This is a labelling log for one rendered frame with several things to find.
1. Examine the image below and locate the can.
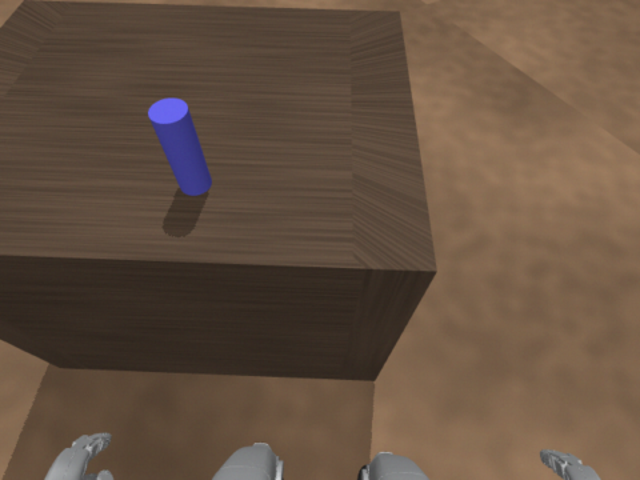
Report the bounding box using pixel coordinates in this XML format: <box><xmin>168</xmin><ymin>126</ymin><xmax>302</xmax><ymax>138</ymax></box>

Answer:
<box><xmin>148</xmin><ymin>98</ymin><xmax>212</xmax><ymax>196</ymax></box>

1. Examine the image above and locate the left robot hand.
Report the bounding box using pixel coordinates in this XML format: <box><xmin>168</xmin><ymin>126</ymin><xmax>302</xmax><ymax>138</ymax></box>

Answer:
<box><xmin>44</xmin><ymin>433</ymin><xmax>114</xmax><ymax>480</ymax></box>

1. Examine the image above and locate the right robot hand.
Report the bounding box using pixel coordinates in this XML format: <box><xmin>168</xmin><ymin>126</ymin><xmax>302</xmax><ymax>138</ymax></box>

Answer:
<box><xmin>540</xmin><ymin>449</ymin><xmax>601</xmax><ymax>480</ymax></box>

